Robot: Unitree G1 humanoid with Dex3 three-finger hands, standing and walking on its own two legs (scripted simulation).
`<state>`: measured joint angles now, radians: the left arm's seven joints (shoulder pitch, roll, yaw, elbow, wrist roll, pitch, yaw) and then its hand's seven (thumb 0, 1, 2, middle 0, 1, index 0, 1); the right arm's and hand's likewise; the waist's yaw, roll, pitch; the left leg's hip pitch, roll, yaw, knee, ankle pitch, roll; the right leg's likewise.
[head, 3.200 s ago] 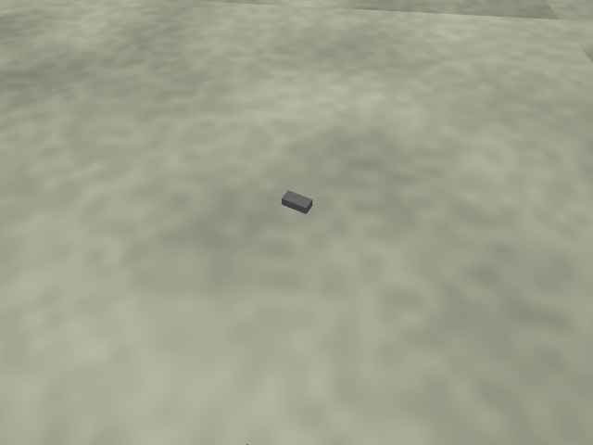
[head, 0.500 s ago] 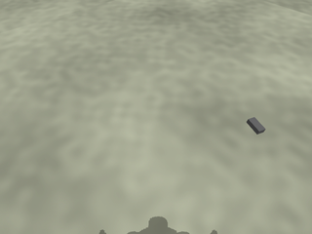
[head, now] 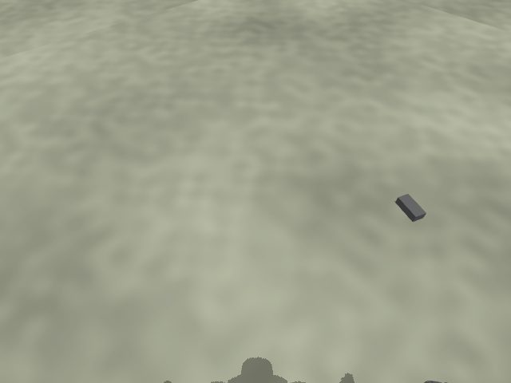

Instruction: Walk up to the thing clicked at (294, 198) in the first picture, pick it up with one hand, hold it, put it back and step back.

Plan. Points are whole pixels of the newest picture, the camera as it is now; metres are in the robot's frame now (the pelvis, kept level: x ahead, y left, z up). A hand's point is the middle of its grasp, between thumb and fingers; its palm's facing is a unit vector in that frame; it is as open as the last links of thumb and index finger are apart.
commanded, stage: stand
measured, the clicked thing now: (410, 207) +1.02 -0.73 -0.76
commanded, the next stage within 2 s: none
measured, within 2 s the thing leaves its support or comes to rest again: neither
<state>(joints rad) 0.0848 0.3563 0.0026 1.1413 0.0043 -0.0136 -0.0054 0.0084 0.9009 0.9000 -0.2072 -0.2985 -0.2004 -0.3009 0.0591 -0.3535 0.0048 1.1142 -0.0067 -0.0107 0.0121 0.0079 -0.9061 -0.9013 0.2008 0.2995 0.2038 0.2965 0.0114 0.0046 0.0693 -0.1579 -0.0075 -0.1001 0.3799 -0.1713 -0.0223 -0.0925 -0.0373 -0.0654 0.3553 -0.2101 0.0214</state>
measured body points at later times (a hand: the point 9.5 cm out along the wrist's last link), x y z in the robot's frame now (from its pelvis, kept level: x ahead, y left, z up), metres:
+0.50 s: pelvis +0.00 -0.01 +0.00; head +0.01 -0.01 +0.45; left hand +0.08 +0.30 -0.13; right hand +0.07 -0.31 -0.13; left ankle +0.03 +0.13 -0.75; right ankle -0.01 -0.13 -0.75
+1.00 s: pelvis +0.00 -0.01 +0.00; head +0.01 -0.01 +0.45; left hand +0.09 +0.29 -0.13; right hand +0.08 -0.32 -0.13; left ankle +0.03 +0.13 -0.75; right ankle -0.01 -0.13 -0.75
